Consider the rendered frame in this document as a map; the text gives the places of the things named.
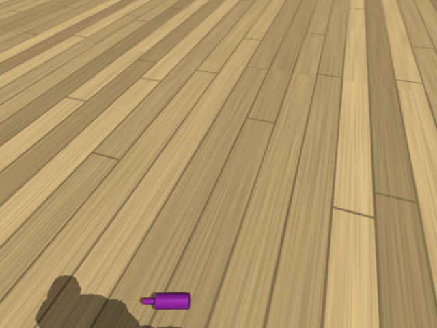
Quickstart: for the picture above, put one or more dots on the bottle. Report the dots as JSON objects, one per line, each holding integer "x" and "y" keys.
{"x": 169, "y": 301}

